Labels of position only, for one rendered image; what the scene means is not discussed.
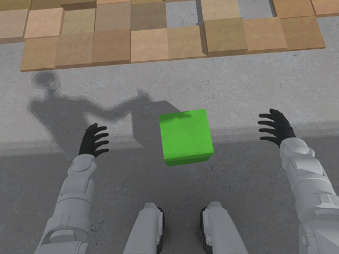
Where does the robot right foot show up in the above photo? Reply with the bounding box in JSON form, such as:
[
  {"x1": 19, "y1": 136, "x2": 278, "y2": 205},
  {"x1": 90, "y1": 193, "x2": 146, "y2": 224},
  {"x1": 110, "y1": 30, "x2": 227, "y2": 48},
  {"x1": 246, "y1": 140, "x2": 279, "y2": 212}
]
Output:
[{"x1": 200, "y1": 207, "x2": 213, "y2": 254}]

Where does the right robot upper arm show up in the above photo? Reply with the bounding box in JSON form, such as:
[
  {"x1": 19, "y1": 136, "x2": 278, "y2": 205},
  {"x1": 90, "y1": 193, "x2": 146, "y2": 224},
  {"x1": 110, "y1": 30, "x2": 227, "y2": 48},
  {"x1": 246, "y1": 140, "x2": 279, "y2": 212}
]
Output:
[{"x1": 298, "y1": 220, "x2": 339, "y2": 254}]

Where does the robot left forearm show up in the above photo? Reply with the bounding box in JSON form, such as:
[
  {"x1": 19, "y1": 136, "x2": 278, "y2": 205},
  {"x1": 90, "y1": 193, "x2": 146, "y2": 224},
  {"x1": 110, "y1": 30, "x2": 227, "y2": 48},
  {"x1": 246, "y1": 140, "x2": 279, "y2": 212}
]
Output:
[{"x1": 34, "y1": 154, "x2": 99, "y2": 254}]

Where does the robot right hand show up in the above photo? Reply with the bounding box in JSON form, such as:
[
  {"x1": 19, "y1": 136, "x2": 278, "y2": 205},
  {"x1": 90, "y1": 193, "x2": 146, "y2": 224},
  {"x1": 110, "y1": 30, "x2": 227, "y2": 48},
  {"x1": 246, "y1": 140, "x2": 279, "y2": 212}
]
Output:
[{"x1": 258, "y1": 109, "x2": 296, "y2": 148}]

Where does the carton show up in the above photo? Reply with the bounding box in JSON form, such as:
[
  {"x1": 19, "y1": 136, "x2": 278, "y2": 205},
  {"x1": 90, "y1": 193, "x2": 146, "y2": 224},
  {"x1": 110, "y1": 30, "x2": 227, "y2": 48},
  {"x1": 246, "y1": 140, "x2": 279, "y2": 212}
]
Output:
[{"x1": 159, "y1": 108, "x2": 214, "y2": 166}]

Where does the left robot upper arm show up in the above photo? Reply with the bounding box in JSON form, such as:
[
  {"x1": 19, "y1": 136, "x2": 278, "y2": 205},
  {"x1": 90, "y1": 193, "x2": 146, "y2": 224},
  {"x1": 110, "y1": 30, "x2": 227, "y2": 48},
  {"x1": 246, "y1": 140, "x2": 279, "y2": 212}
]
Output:
[{"x1": 36, "y1": 241, "x2": 91, "y2": 254}]

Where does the robot left hand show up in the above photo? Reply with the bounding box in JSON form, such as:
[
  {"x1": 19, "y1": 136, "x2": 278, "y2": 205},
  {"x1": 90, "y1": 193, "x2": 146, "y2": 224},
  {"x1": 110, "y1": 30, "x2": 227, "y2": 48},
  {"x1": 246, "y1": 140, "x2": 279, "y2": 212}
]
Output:
[{"x1": 79, "y1": 123, "x2": 109, "y2": 158}]

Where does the robot right forearm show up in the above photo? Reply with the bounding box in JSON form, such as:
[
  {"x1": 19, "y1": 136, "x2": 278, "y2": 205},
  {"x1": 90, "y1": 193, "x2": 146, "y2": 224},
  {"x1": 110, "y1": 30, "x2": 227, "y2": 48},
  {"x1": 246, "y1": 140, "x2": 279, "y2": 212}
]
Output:
[{"x1": 280, "y1": 137, "x2": 339, "y2": 222}]

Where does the left robot thigh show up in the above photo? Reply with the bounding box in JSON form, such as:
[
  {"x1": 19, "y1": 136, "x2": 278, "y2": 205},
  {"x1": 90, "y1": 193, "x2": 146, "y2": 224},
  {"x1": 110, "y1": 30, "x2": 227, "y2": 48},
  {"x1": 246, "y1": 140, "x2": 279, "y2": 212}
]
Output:
[{"x1": 123, "y1": 208, "x2": 163, "y2": 254}]

